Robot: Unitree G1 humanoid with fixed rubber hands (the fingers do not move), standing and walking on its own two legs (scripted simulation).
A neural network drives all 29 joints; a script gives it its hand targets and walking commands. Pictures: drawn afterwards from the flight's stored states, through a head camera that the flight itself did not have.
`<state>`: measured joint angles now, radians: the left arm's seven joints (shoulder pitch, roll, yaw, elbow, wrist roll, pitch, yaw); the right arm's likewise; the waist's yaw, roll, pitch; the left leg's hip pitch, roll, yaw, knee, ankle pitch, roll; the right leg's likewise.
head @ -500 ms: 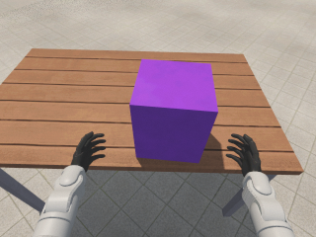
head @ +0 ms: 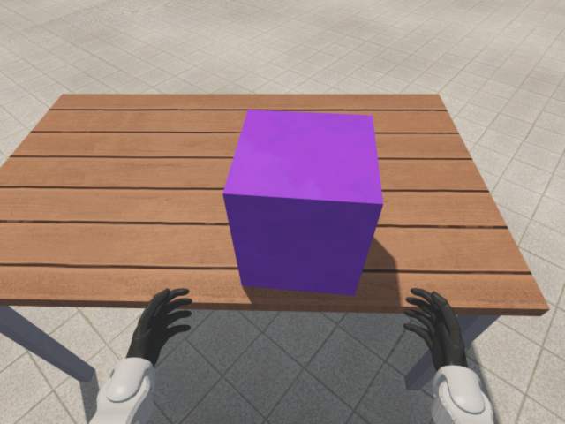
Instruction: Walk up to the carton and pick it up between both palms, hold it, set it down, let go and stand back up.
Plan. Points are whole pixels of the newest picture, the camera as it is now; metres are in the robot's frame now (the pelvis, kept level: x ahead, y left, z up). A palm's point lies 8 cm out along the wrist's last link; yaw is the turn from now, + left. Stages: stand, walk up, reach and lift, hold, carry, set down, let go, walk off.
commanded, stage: set down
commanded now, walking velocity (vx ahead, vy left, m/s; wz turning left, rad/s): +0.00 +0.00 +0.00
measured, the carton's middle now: (303, 205) +0.46 -0.01 +0.02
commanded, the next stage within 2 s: let go in 1.48 s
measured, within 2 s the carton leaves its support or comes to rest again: neither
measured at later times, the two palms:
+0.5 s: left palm (132, 405) +0.16 +0.23 -0.05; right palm (451, 413) +0.15 -0.20 -0.06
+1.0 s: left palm out of the picture +0.14 +0.23 -0.08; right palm out of the picture +0.13 -0.21 -0.09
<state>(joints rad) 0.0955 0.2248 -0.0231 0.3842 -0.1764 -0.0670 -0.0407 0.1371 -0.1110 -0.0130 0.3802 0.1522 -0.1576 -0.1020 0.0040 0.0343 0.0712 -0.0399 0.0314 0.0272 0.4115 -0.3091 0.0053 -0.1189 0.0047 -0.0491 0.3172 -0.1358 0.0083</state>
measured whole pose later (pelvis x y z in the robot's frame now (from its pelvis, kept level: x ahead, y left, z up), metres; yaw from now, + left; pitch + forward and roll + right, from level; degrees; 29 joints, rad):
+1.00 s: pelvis +0.01 +0.00 +0.00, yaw -1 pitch -5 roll -2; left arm 0.28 0.22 -0.04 0.46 -0.04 0.08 0.02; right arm 0.27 -0.13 -0.05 0.67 0.02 -0.21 0.01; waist 0.02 0.03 0.09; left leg 0.00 0.03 0.04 0.43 -0.34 0.01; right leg -0.10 0.01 -0.03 0.35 -0.17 0.01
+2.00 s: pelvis -0.01 -0.01 -0.01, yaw +0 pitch -4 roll -1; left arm 0.23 0.20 -0.01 0.50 0.02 0.15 0.04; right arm 0.21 -0.14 -0.03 0.75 -0.02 -0.19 0.04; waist 0.00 0.00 0.08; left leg -0.07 0.03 0.03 0.48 -0.33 0.00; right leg -0.17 0.00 -0.05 0.42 -0.17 0.00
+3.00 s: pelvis +0.01 +0.07 -0.01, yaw -3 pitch -3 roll +0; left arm 0.39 0.08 -0.01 1.17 0.01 0.01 0.05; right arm 0.39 -0.09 -0.02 1.16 -0.01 -0.02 -0.03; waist 0.00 0.00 -0.03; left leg -0.04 -0.10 0.11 0.41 -0.33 0.12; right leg -0.21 -0.11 0.05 0.45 -0.20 0.11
